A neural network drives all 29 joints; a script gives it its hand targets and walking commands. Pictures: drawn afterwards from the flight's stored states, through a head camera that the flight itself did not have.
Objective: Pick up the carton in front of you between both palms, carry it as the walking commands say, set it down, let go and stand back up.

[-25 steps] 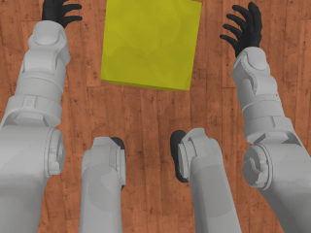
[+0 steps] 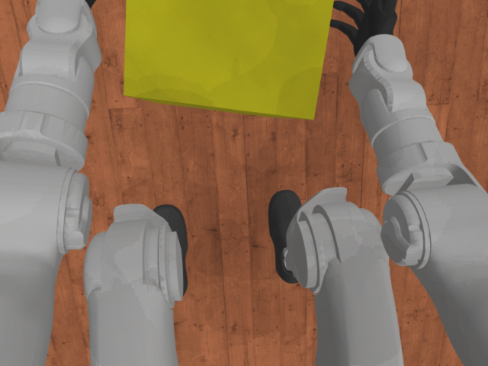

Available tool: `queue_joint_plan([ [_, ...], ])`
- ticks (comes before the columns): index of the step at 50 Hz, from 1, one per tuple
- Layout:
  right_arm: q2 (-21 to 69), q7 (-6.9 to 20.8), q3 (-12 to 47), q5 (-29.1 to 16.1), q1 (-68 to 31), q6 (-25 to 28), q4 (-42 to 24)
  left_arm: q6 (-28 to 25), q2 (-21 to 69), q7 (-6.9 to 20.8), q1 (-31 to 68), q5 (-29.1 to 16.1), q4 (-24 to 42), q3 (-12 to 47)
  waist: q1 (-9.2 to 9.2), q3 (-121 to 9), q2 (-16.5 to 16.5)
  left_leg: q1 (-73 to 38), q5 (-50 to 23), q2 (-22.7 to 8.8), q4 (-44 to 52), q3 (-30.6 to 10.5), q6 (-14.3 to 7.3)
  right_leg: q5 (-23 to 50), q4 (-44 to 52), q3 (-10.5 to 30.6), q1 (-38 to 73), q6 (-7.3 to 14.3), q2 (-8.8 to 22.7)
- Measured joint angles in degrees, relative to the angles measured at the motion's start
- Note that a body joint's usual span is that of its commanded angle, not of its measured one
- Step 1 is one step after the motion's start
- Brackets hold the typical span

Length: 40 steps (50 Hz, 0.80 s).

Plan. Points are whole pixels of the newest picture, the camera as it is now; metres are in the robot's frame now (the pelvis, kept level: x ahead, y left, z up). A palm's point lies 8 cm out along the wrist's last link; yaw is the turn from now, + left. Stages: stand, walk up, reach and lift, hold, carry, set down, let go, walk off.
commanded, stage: reach and lift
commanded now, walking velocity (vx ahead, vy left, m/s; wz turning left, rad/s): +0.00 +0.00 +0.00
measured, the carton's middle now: (225, 37) +0.52 +0.01 -0.25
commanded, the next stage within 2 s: none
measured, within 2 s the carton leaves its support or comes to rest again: leaves its support in 0.62 s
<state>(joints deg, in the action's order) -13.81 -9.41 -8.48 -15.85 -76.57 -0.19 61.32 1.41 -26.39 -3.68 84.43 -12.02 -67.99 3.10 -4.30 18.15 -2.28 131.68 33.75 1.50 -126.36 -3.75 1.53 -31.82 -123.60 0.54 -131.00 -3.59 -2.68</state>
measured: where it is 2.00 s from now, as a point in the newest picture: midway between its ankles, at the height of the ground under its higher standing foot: (231, 259)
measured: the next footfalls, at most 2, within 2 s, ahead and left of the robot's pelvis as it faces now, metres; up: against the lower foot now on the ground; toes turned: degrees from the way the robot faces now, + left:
none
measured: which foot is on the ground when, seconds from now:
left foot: down 0.00-1.00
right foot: down 0.00-1.00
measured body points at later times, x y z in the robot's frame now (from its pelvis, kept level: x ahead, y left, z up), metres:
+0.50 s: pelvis -0.01 +0.01 +0.00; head +0.36 +0.03 +0.25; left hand +0.56 +0.15 -0.18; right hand +0.53 -0.15 -0.17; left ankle +0.10 +0.13 -0.34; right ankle +0.12 -0.13 -0.34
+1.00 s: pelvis -0.01 +0.00 +0.05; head +0.27 +0.03 +0.41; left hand +0.52 +0.17 -0.03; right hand +0.50 -0.13 -0.02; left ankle +0.10 +0.13 -0.34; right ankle +0.12 -0.13 -0.34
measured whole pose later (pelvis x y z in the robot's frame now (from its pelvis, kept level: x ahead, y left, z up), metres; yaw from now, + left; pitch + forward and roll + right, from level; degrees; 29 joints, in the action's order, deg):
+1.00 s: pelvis -0.01 +0.00 +0.05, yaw +3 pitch +41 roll -2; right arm 1.2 -6.9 -31.4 6.7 -62.0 -16.6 41.6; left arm 18.4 -8.8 -3.1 69.5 7.2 -53.1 -16.8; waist -2.4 -3.5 -0.3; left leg 125.2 29.8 6.5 -114.2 -4.8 3.3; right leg -30.1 -113.0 3.9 -124.1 -5.2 -5.5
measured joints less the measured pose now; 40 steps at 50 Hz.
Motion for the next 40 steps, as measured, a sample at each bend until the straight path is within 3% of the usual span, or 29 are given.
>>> queue_joint_plan([
  [6,0.87,-0.19,-1.51,1.9,0.99,0.12,0.76,0.17,1.36,-0.01,-1.22,0.74,-0.75,-0.44,0.02,-1.62,0.75,0.4,-0.52,0.14,0.42,0.38,-0.5,0.3,0.52,0.4,-0.08,-0.54,0.07],
  [18,1.57,-0.2,0.32,1.03,-4.27,0.23,2.54,0.29,4.15,-1.23,3.71,0.22,-2.92,2.11,0.22,1.47,0.59,-0.31,-2.55,0.12,1.92,0.9,-1.13,2.22,2.14,0.9,0.83,-1.06,-0.02],
  [21,2.66,-1.82,-2.81,2.28,-5.22,0.67,3.87,0.74,4.5,-1.81,5.24,1.24,-4.68,1.92,0.39,1.5,0.34,-0.49,-2.4,0.13,2.04,0.85,-1.04,2.17,2.25,0.95,0.92,-1.04,-0.22],
  [25,3.56,-1.27,-7.66,6.2,-5.19,-1.3,3.34,2.79,5.59,-1.07,6.71,4.98,-6.76,-0.98,0.51,0.89,0.64,-0.4,-1.93,0.45,1.33,0.76,-0.93,1.6,1.49,1.05,0.87,-1.11,-0.42],
  [31,4.09,0.68,-10.17,9.78,-1.97,-5.95,-1.43,6.29,7.43,-1.4,2.1,7.92,-1.53,-4.65,0.67,-1.74,0.59,0.11,-0.48,0.9,-0.34,0.79,-0.7,0.07,-0.41,1.51,0.15,-1.38,-1.03],
  [36,6.93,-1.87,-11.38,8.48,4.18,-8.48,-10.67,8.19,9.17,-2.67,-4.75,6.73,6.57,-5.09,0.43,-5.47,-0.39,0.18,-0.03,1.77,-0.21,0.38,0.26,-0.49,-0.56,2.48,-0.09,-2.18,-2.68],
  [40,9.71,-1.21,-14.13,9.51,10.21,-10.15,-17.34,11.15,11.21,-2.68,-9.62,7.87,13.03,-6.85,0.93,-9.94,-0.41,-0.35,-0.78,2.93,1.66,-0.17,1.19,-0.24,0.94,3.02,0.49,-2.6,-3.3],
])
